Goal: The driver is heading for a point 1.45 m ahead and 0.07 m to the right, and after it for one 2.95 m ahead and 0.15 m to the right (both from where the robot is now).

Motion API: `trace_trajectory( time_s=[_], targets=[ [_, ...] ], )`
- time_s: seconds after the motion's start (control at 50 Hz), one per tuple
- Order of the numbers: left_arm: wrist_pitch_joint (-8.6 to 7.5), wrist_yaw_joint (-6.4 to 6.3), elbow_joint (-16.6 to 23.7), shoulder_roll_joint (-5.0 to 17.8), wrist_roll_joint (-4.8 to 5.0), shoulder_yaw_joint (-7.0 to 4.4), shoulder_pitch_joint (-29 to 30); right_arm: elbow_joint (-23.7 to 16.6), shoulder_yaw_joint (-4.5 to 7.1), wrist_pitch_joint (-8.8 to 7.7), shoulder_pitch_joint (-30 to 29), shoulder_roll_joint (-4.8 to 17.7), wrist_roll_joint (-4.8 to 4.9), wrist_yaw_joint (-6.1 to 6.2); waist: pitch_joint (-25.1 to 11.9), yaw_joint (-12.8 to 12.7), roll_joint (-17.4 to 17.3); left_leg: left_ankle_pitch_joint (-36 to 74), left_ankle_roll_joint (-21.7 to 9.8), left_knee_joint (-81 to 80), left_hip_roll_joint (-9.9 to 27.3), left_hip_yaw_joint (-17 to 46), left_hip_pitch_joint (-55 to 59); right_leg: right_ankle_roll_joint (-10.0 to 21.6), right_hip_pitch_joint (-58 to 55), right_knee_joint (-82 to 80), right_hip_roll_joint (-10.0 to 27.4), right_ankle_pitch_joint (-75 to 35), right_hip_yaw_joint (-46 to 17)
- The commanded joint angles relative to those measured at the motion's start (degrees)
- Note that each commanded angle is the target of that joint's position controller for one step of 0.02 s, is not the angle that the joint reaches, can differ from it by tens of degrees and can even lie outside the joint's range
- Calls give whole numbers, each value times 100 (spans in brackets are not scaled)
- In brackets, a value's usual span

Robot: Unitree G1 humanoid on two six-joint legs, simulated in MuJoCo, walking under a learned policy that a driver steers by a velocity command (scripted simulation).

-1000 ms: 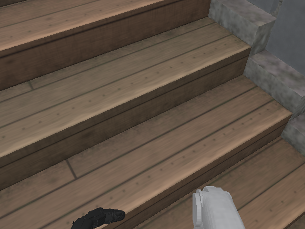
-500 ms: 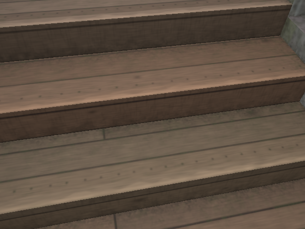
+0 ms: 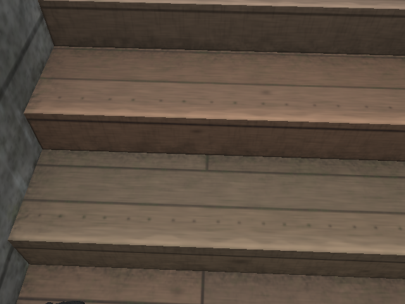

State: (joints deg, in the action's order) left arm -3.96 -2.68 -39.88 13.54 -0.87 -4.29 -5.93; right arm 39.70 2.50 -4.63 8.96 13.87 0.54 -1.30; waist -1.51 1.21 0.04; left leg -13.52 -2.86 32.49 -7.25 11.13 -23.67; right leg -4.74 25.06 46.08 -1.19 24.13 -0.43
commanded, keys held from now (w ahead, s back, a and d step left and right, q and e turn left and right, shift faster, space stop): q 0.20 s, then no key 0.06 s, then e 0.74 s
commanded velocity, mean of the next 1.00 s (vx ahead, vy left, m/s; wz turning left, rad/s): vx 0.00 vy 0.00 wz -0.05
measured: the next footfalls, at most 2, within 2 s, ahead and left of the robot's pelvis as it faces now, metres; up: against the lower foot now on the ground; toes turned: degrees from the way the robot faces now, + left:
right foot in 0.04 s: +0.01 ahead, -0.11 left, +0.00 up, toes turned +3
left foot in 0.48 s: +0.04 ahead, +0.12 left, +0.00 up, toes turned +11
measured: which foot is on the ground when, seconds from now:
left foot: down 0.00-0.06, up 0.08-0.46, down 0.48-0.82, up 0.84-1.00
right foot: up 0.00-0.02, down 0.04-0.58, up 0.60-0.80, down 0.82-1.00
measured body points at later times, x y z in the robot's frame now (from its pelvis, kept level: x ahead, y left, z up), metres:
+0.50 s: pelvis -0.01 -0.03 -0.01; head +0.01 -0.04 +0.44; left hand +0.07 +0.18 -0.13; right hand +0.20 -0.21 -0.12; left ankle +0.00 +0.11 -0.73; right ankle -0.03 -0.11 -0.73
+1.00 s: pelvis -0.02 -0.08 +0.01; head +0.00 -0.10 +0.45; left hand +0.11 +0.17 -0.09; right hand +0.17 -0.36 -0.06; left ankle -0.05 +0.08 -0.57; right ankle -0.03 -0.15 -0.73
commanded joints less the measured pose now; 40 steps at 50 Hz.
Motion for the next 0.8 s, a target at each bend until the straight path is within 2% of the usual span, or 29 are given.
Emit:
trace_trajectory(
  time_s=[0.02, 0.04, 0.06, 0.08, 0.1, 0.12, 0.16, 0.18, 0.22, 0.26, 0.32, 0.34, 0.38, 0.4, 0.42, 0.44, 0.46, 0.48, 0.5, 0.52, 0.56, 0.58, 0.64, 0.66, 0.7, 0.72, 0.74, 0.78, 0.8],
  targets=[
    [-160, 95, 483, 224, 39, -45, -149, -433, 172, 98, -360, 813, 43, 24, -860, -311, -404, 2465, -1462, -461, 1476, 1950, 1053, 407, -536, -1649, -135, -992, 76],
    [-179, 122, 436, 213, 6, -42, -245, -396, 115, 204, -346, 670, -6, -27, -861, -307, -362, 1815, -1274, -389, 1260, 1830, 824, 531, -1066, -2117, -50, -1661, 92],
    [-216, 134, 510, 462, -65, -115, -197, -301, 59, 280, 64, 391, -40, -40, -1057, -116, -28, 397, -770, 74, 859, 1479, 421, 967, -1749, -2149, 404, -3118, -293],
    [-291, 130, 599, 1085, -121, -286, -147, -533, -33, 288, 208, 40, -115, -57, -1283, 117, 1308, -1528, 188, 1497, -134, 279, -1187, 2512, -2980, -2105, 1840, -5818, -1956],
    [-274, 115, 601, 1194, -324, -402, -378, -495, 112, 233, 52, 629, -194, -13, -1152, -336, 958, -2777, 700, 4023, -186, 57, -2115, 3311, -2923, -2420, 2868, -6188, -2946],
    [-299, 161, 555, 1003, -403, -296, -199, -289, 238, 232, 253, 881, -108, 80, -961, -65, 219, -2110, 784, 5514, 55, 161, -2143, 2884, -2263, -2479, 2678, -5561, -2482],
    [-158, 291, 884, 184, -317, 93, 621, -249, 294, 243, 244, 960, -165, 228, -689, 108, 461, -1024, 743, 6690, -64, 299, -2269, 2085, -1515, -2285, 1822, -5069, -1071],
    [-72, 239, 934, -143, -233, 281, 545, -448, 246, 185, -309, 815, -231, 237, -654, -57, 87, -738, 739, 6436, -38, 171, -2564, 1984, -1708, -2353, 1647, -4643, -659],
    [224, 251, 687, -139, -244, 414, -367, -718, 92, 182, -975, 421, -176, 321, -831, -403, 290, -500, 815, 6268, -134, 128, -3308, 2117, -2463, -2263, 1403, -3738, -578],
    [307, 403, 631, 33, -249, 433, -708, -511, 109, 109, -736, 478, -164, 361, -641, -494, 463, -142, 864, 6382, -187, 222, -3641, 2238, -2484, -2427, 1445, -3116, -637],
    [119, 802, 576, -500, 56, 767, -184, 30, 219, 52, 18, 497, -215, 226, -434, -9, 338, -5, 1070, 5075, 305, 386, -2851, 1641, -1554, -2440, 1173, -1443, -502],
    [42, 859, 542, -509, 171, 789, -18, 82, 216, 44, 48, 398, -234, 150, -326, 79, 255, -264, 1229, 4109, 488, 182, -2539, 1448, -1385, -2520, 1098, -786, -470],
    [-79, 811, 325, -56, 390, 619, 198, 182, 98, 130, -64, 21, -303, -113, -94, 191, 31, -940, 1479, 1325, 962, -1089, -1141, 929, -795, -2608, 734, 277, -17],
    [-101, 168, 18, 442, 118, 188, -1197, -111, -116, 488, -455, -340, -104, 9, -15, -572, 805, -998, 923, 953, 566, -1960, -371, 1527, -978, -2821, 1174, -2274, -426],
    [-105, 31, -144, 683, -39, 146, -1310, -92, -118, 562, -251, -323, 36, 139, -105, -393, 1133, -820, 734, 870, 657, -1701, 63, 1645, -1158, -2313, 1309, -4088, -466],
    [-133, 557, -70, 457, -3, 335, -213, -344, -39, 263, -674, -68, -74, -149, -190, 180, 254, 382, 759, 610, 1022, -1191, 346, 1387, -647, -1917, 1283, -2981, -526],
    [-171, 763, 108, 34, 58, 422, -48, -486, 13, 91, -789, 137, -128, -135, -464, 236, 223, 828, 500, 160, 1019, -1248, 573, 1410, -647, -1716, 1315, -3036, -603],
    [-213, 770, 52, -69, 107, 410, -272, -569, 84, -27, -673, 394, -262, -42, -645, 169, 542, 1423, 95, 237, 1116, -1088, 659, 1454, -775, -1598, 1401, -3200, -843],
    [-257, 669, 3, -97, 140, 351, -740, -752, 107, -137, -755, 661, -250, 55, -818, -111, 295, 2878, -544, 402, 1442, -819, 922, 1341, -686, -1362, 1128, -3211, -726],
    [-292, 518, 55, -22, 69, 313, -993, -860, 142, -191, -1118, 758, -101, 106, -1118, -331, -335, 2787, -1122, 290, 1694, -449, 899, 1012, -699, -910, 527, -2985, -68],
    [-151, 412, 431, 126, -7, 217, -317, -703, 232, -140, -680, 693, -205, 218, -800, -105, -493, 941, -1168, -393, 1922, -115, 836, 841, -164, -594, 190, -1398, 189],
    [-58, 399, 418, 144, -20, 160, -292, -673, 223, -111, -428, 599, -167, 297, -669, -9, -649, 190, -1255, -788, 2115, 258, 1110, 871, 349, -421, 118, -745, 147],
    [-30, 311, 371, 227, -84, 71, -396, -521, 374, -204, 86, 722, -158, 549, -554, 336, -1131, 441, -1906, -1542, 3340, 1394, 1444, 633, 1312, 2326, 166, 966, -231],
    [-59, 258, 446, 182, -61, 76, -218, -395, 392, -290, 94, 708, -174, 607, -651, 299, -1030, 977, -1886, -1610, 3346, 1114, 1271, 587, 1542, 3714, 279, 1301, -399],
    [43, 367, 481, -65, -126, 184, -333, -520, 249, -299, -925, 360, -223, 652, -544, -284, -197, 1155, -1131, -1743, 2566, -429, 723, 566, 998, 3151, 433, 869, -234],
    [67, 478, 453, -12, -155, 151, -496, -652, 192, -339, -1394, 242, -116, 663, -470, -497, 53, 909, -725, -1637, 2262, -939, 855, 441, 708, 1410, 590, 969, -157],
    [65, 605, 343, 27, -131, 115, -590, -762, 274, -270, -1461, 393, 11, 661, -495, -465, -229, 720, -475, -1394, 2083, -1149, 1003, 344, 222, 321, 518, 1273, -6],
    [-75, 813, 35, -18, 44, 75, -1005, -777, 481, 1, -1603, 906, -231, 570, -349, -403, -335, -103, -429, -1017, 1903, -1534, 461, 460, -1054, -1255, 73, -780, 565],
    [-196, 842, -24, 147, 98, 10, -1294, -717, 495, 92, -1430, 913, -411, 442, -402, -400, -274, -357, -417, -701, 2086, -1408, 253, 603, -1563, -1606, -88, -1456, 480]
  ],
)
